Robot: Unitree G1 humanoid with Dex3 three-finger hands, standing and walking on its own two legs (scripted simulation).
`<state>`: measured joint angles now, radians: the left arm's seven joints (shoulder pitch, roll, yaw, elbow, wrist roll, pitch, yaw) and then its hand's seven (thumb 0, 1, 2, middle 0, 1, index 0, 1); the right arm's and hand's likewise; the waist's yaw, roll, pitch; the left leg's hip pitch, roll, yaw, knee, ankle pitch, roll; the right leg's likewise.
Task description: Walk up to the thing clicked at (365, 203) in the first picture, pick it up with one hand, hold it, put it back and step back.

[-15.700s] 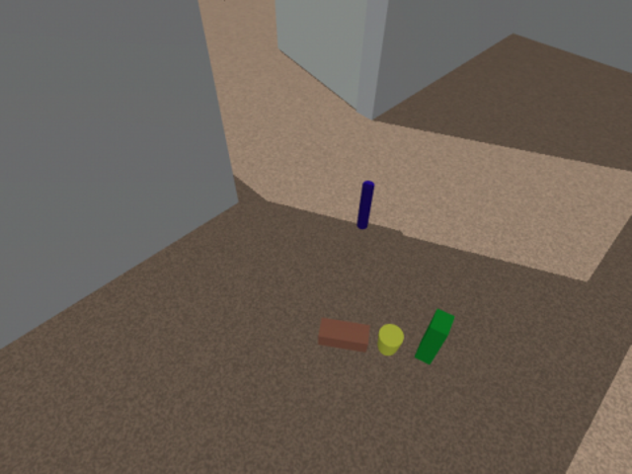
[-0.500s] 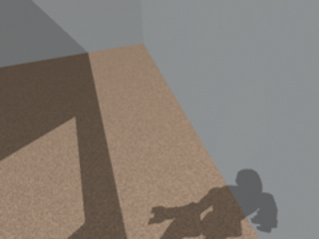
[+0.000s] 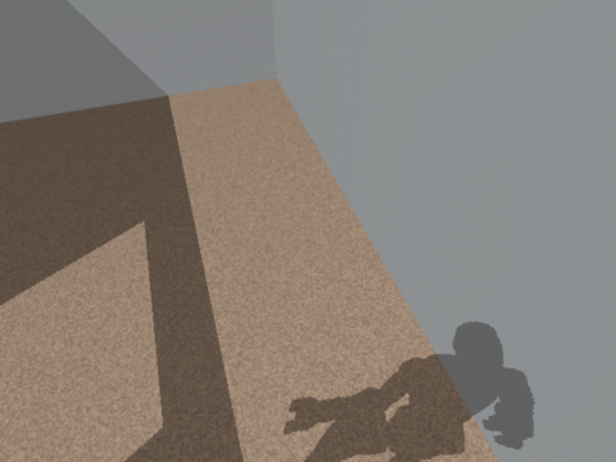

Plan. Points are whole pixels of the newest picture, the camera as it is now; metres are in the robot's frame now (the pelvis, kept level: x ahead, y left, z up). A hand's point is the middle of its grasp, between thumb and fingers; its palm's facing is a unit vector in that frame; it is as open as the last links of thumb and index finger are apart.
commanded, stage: stand
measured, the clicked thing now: out of the picture -0.31 +1.07 -0.66
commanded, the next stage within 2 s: walk up in 0.96 s
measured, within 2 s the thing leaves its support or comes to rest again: neither
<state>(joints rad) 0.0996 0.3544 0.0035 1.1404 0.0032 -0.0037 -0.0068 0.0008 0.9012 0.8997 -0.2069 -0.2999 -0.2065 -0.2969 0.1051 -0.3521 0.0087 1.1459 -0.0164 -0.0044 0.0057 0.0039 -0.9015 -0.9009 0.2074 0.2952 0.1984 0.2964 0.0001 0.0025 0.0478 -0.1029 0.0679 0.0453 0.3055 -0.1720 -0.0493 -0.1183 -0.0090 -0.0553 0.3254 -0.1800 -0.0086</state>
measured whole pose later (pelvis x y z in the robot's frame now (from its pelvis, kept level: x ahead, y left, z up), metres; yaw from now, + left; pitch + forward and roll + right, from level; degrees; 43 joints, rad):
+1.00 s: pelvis +0.01 +0.00 +0.00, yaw +1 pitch -2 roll +0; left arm 0.12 0.35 0.03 1.11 0.01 -0.01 -0.02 0.00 0.90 0.90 -0.21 -0.30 -0.21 -0.30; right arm 0.13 -0.36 -0.02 1.10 -0.03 0.00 0.03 0.00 -0.90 -0.90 0.21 0.30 0.20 0.30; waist -0.01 0.01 0.05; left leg -0.12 0.06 0.03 0.38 -0.28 -0.01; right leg -0.11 -0.02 -0.07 0.35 -0.24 -0.01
